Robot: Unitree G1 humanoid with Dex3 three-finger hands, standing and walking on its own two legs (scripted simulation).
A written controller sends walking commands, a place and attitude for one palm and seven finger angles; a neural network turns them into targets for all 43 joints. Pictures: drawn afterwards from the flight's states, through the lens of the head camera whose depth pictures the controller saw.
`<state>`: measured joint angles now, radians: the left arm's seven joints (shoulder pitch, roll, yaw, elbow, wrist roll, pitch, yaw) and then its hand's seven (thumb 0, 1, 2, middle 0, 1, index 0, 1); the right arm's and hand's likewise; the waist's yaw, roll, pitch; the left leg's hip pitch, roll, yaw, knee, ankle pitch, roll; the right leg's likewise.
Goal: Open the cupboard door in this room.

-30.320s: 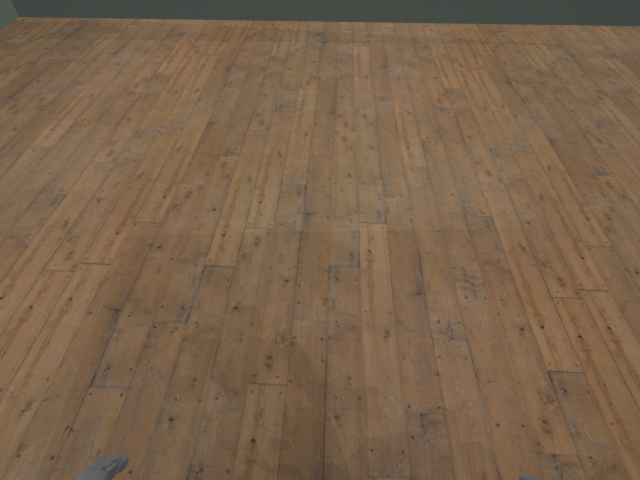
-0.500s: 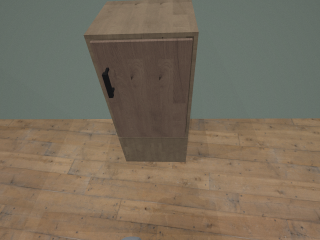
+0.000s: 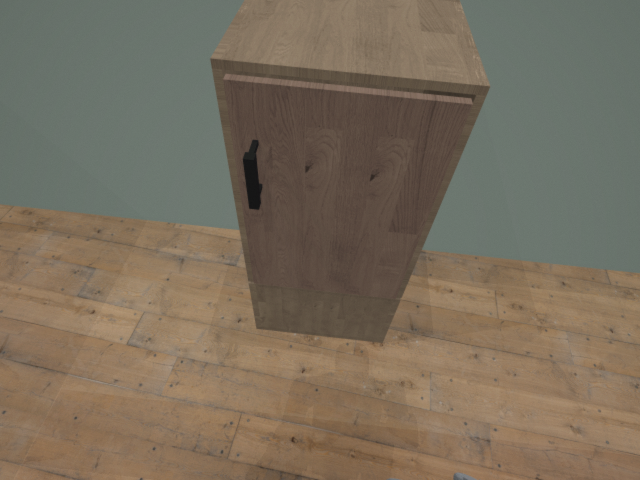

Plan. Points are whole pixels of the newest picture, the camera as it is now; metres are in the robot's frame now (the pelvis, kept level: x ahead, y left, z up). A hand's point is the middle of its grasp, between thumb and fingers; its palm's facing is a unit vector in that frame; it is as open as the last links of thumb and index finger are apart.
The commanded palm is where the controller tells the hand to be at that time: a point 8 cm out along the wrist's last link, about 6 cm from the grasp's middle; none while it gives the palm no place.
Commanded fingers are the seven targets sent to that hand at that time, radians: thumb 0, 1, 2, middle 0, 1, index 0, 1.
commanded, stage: come to a stop and stand still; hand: left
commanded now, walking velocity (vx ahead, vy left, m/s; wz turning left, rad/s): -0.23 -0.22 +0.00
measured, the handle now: (254, 175) +0.60 +0.19 -0.02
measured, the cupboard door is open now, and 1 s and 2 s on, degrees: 0 0 0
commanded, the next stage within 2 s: look again from close up in 1.24 s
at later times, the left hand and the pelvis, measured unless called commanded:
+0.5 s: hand out of the picture +0.09 +0.16 -0.17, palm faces +0.06 -0.97 -0.22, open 7.3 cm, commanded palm none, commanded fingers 0.00 0.90 0.90 -0.20 -0.30 -0.20 -0.30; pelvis +0.02 -0.02 +0.00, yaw +2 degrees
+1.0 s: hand out of the picture -0.05 +0.16 -0.17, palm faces +0.03 -0.98 -0.17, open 7.4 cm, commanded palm none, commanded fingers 0.00 0.90 0.90 -0.20 -0.30 -0.20 -0.30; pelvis -0.02 +0.00 +0.01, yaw +0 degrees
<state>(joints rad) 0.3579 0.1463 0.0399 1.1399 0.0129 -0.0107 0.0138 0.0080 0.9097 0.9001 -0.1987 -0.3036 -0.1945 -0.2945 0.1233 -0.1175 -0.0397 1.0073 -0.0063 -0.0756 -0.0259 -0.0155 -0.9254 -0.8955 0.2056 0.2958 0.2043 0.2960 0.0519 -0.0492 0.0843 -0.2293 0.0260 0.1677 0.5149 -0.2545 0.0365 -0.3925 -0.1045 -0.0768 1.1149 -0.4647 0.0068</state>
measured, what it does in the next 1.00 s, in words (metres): steps on the spot: right foot, then left foot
